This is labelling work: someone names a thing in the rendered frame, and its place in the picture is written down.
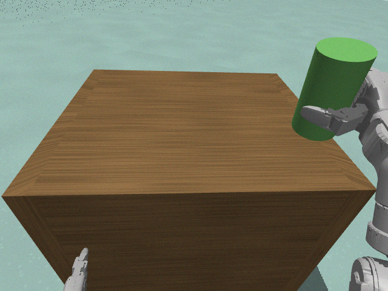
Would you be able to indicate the left robot hand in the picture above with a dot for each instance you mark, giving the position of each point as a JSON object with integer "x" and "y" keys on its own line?
{"x": 77, "y": 282}

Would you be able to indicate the can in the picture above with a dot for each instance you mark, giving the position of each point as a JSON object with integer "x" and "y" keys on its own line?
{"x": 337, "y": 70}

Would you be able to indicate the right robot arm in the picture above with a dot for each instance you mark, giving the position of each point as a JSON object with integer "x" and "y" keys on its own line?
{"x": 368, "y": 273}

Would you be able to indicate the right robot hand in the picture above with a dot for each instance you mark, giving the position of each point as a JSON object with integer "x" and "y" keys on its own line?
{"x": 371, "y": 98}

